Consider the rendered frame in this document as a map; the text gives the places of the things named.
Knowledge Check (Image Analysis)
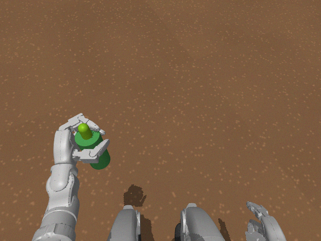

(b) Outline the bottle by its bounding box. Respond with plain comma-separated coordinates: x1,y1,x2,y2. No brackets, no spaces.
75,123,110,170

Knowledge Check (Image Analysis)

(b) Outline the right robot hand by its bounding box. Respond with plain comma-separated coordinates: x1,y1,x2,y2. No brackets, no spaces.
245,201,286,241

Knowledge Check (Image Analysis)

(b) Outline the left robot hand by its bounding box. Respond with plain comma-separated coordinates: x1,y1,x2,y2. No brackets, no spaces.
53,113,110,166

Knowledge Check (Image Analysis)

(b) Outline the left robot arm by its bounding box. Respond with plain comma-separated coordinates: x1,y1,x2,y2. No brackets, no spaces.
32,163,80,241

